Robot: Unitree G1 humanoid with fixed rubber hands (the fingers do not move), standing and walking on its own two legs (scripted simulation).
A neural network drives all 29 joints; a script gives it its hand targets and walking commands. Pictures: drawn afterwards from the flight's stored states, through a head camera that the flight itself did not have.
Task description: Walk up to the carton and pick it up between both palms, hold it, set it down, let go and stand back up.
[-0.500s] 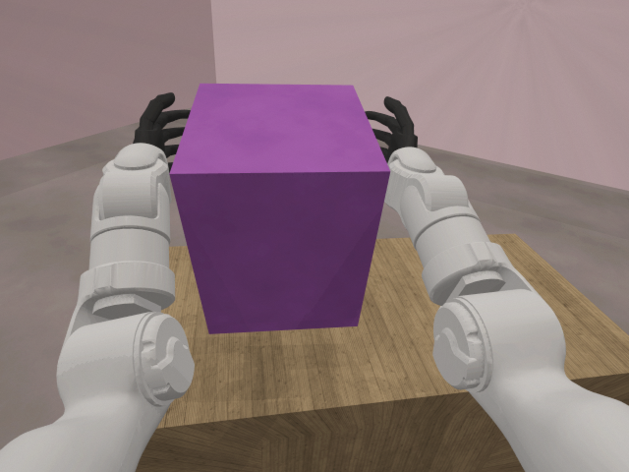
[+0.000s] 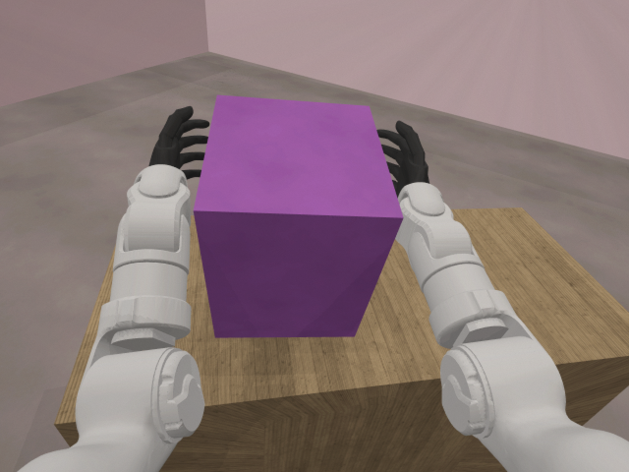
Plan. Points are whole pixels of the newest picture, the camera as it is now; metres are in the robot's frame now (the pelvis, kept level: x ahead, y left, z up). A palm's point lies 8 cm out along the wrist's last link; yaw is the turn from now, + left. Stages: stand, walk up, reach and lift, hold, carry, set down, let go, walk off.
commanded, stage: set down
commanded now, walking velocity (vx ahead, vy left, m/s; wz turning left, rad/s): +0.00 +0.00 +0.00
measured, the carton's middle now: (290, 224) +0.41 +0.00 +0.16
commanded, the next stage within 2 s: none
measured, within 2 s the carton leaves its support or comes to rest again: neither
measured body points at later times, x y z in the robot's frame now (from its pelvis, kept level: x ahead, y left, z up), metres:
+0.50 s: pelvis +0.00 +0.00 +0.00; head -0.04 +0.04 +0.45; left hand +0.43 +0.15 +0.20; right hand +0.40 -0.14 +0.20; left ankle +0.02 +0.10 -0.75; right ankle -0.02 -0.13 -0.75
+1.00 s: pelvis +0.01 +0.00 +0.00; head +0.00 +0.05 +0.45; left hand +0.45 +0.16 +0.15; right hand +0.41 -0.13 +0.16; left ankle +0.02 +0.10 -0.75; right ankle -0.02 -0.13 -0.75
